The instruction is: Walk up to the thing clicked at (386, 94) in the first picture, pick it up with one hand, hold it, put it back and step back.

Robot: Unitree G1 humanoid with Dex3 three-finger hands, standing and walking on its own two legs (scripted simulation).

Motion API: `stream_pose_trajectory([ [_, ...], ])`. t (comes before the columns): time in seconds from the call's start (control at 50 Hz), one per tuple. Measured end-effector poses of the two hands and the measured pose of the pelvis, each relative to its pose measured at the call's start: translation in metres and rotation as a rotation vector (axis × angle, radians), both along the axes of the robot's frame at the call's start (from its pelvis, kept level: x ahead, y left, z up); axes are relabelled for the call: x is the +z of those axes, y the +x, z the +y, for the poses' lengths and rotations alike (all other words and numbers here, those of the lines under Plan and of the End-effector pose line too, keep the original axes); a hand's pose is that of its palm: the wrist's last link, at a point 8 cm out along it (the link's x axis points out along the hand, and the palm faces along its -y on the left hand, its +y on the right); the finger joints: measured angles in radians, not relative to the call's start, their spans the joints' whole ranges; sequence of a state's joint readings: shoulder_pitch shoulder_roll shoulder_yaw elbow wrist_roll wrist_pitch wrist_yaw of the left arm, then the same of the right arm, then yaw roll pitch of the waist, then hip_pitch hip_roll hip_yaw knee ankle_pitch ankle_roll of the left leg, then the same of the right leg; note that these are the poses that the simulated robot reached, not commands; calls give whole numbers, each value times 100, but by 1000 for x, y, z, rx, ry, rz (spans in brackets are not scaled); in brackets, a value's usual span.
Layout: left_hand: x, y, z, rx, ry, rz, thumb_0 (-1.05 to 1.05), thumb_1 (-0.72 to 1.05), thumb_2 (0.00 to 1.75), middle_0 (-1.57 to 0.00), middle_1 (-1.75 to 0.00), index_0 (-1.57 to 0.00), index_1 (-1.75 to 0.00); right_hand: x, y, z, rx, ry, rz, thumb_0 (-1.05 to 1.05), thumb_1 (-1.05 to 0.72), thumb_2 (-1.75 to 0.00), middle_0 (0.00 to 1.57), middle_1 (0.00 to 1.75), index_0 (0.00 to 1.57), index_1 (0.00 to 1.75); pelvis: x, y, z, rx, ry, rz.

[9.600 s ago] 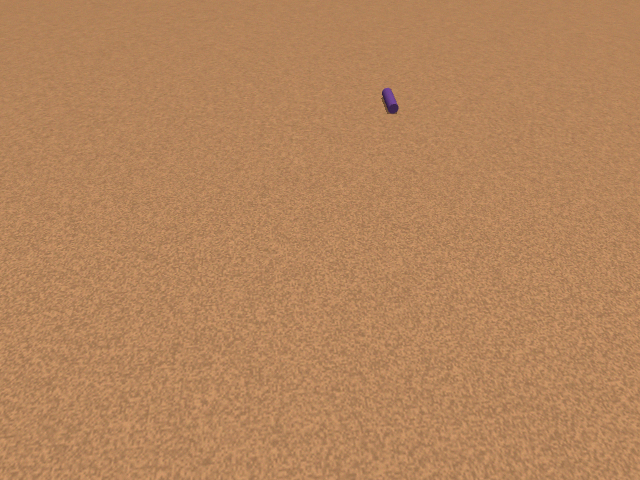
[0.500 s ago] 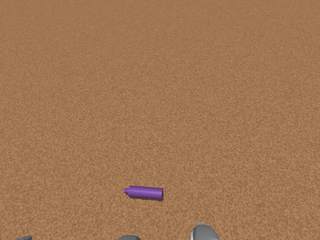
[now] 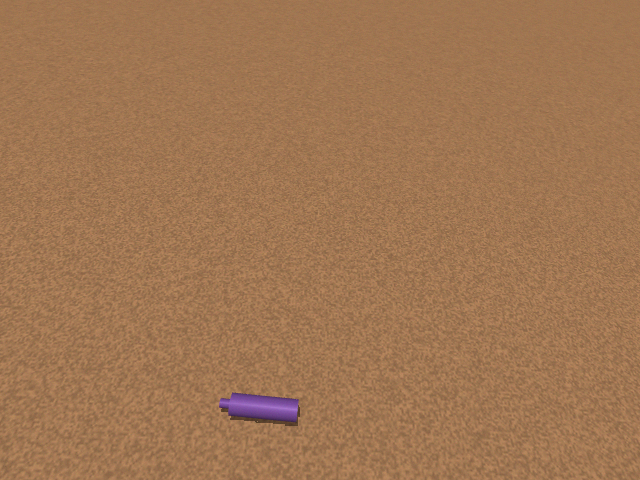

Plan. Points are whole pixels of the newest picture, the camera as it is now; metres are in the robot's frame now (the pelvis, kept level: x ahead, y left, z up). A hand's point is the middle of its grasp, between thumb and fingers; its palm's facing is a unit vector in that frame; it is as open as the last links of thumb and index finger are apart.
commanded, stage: stand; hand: left
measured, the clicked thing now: (258, 406) +0.44 +0.12 -0.73
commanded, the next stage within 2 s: none
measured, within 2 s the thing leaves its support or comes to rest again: neither
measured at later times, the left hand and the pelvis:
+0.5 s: hand out of the picture +0.11 +0.23 -0.13, palm faces -0.03 -0.94 -0.34, open 7.4 cm; pelvis +0.01 -0.02 +0.02, yaw +0 degrees
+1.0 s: hand out of the picture +0.08 +0.22 -0.13, palm faces -0.02 -0.94 -0.34, open 7.4 cm; pelvis +0.01 -0.03 +0.02, yaw +1 degrees
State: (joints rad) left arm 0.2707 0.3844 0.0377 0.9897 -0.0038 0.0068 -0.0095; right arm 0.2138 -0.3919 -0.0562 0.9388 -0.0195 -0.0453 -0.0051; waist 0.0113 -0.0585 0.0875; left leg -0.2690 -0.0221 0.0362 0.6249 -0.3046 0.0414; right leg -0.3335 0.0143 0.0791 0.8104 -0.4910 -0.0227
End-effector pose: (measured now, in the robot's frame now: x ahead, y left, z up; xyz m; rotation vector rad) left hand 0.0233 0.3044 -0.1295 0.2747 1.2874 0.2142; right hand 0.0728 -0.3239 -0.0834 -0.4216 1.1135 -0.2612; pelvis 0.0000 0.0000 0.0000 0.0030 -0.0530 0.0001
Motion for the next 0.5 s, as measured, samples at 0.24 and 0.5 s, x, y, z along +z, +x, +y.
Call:
stream_pose_trajectory([
  [0.24,30,64,-6,-62,30,-113,1,91,90,-20,-30,-20,-30,-15,29,33,-6,143,-10,1,-90,-90,20,30,21,30,14,7,-5,-8,-4,-15],
  [0.5,39,81,-28,-84,23,-139,1,91,90,-21,-30,-20,-30,-14,16,13,-49,153,43,0,-90,-90,20,30,20,30,22,5,-18,1,3,-8],
])
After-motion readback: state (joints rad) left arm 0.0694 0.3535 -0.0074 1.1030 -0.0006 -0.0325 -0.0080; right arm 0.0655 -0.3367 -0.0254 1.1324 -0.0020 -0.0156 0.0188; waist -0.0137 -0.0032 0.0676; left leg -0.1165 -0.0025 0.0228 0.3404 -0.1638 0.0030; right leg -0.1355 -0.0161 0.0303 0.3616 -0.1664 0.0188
